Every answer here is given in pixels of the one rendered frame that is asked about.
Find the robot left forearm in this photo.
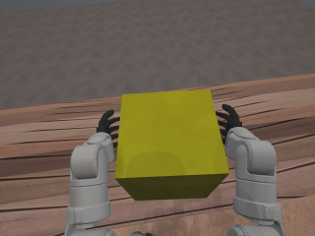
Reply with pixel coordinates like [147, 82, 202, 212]
[64, 132, 115, 236]

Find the left robot hand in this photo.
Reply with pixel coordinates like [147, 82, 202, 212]
[96, 109, 120, 148]

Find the right robot hand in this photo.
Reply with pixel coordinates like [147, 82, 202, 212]
[216, 104, 242, 144]

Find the carton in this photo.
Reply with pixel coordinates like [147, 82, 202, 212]
[114, 89, 230, 201]

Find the robot right upper arm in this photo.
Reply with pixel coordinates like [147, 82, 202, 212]
[226, 224, 281, 236]

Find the robot right forearm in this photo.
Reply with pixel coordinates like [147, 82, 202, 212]
[225, 127, 285, 236]

